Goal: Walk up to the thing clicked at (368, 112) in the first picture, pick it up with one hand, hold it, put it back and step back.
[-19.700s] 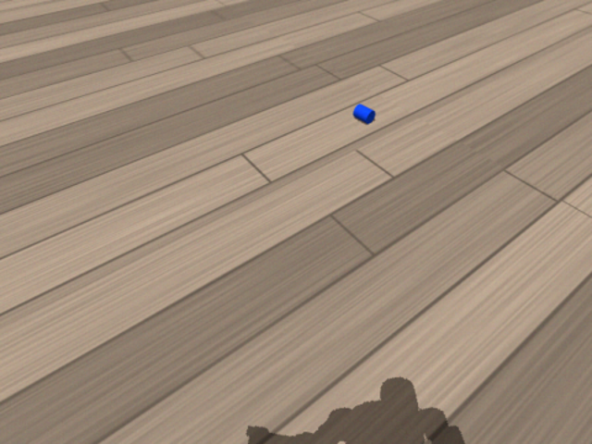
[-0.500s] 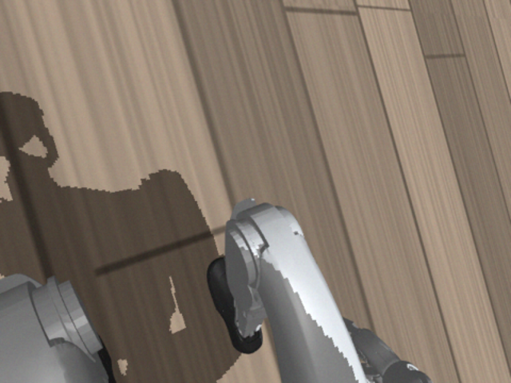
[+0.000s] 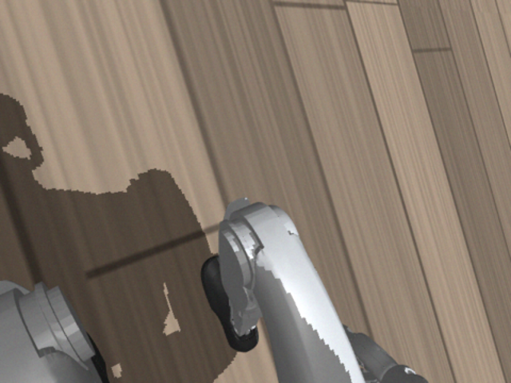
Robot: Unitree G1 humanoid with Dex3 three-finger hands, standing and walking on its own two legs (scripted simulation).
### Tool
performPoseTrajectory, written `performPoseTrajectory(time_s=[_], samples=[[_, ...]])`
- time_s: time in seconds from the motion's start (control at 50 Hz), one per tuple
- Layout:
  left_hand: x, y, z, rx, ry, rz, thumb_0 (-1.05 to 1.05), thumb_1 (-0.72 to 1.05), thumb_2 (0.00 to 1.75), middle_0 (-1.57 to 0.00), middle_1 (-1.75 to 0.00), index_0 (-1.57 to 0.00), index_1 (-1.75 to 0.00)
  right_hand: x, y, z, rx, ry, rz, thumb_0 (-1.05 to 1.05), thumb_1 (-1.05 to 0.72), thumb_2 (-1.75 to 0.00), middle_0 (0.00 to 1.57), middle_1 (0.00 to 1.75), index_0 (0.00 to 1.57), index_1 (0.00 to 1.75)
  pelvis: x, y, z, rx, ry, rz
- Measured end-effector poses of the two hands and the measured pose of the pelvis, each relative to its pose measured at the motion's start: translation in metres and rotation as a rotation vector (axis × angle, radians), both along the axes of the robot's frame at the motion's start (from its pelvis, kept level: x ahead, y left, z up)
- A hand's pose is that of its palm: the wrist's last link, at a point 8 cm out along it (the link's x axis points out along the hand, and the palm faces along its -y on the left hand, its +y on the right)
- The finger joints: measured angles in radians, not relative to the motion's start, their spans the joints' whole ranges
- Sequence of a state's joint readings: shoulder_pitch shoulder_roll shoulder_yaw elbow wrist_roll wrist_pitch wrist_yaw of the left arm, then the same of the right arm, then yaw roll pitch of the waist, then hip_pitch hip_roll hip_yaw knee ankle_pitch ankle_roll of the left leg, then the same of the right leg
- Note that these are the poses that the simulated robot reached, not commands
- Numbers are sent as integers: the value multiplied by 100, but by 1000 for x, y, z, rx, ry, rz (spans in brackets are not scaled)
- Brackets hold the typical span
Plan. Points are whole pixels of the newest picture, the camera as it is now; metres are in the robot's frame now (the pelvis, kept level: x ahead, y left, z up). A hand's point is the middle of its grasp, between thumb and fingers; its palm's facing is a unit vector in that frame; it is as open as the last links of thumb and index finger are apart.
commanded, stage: rest palm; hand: left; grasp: from above
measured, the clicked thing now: out of the picture +0.47 +0.36 -0.26
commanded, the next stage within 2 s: close in 0.12 s
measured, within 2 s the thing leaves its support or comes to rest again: neither
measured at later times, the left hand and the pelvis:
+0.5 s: hand out of the picture +0.46 +0.35 -0.24, palm faces -0.42 -0.15 -0.89, open 13.3 cm; pelvis +0.00 +0.00 +0.00, yaw +0 degrees
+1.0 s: hand out of the picture +0.46 +0.35 -0.24, palm faces -0.44 -0.15 -0.88, open 11.5 cm; pelvis +0.00 +0.00 +0.00, yaw +0 degrees
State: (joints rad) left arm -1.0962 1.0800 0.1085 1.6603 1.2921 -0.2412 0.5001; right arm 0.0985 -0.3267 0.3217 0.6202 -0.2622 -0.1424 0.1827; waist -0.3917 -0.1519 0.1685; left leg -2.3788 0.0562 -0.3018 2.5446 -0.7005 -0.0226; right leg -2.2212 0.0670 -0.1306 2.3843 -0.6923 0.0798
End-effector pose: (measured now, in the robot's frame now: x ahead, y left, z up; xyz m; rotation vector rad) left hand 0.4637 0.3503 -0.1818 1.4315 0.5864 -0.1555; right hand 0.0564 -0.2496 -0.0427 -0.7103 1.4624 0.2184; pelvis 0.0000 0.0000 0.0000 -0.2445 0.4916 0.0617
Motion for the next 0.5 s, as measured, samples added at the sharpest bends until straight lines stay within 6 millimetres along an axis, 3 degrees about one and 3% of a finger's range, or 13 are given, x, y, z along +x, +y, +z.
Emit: performPoseTrajectory(time_s=[0.26, 0.5], samples=[[-4, -1, -2, -2, 9, -1, 0, -47, 103, -13, -97, -11, -99, 6, -1, 0, 5, -8, 27, 0, -91, -90, 20, 30, 20, 30, 0, -1, 0, -1, -4, -2], [2, 3, 4, 13, -21, 3, 0, -37, 91, -17, -95, -17, -94, 7, -2, 1, 1, -7, 29, 0, -90, -90, 20, 29, 20, 30, 0, -1, 1, -1, -1, -3]])
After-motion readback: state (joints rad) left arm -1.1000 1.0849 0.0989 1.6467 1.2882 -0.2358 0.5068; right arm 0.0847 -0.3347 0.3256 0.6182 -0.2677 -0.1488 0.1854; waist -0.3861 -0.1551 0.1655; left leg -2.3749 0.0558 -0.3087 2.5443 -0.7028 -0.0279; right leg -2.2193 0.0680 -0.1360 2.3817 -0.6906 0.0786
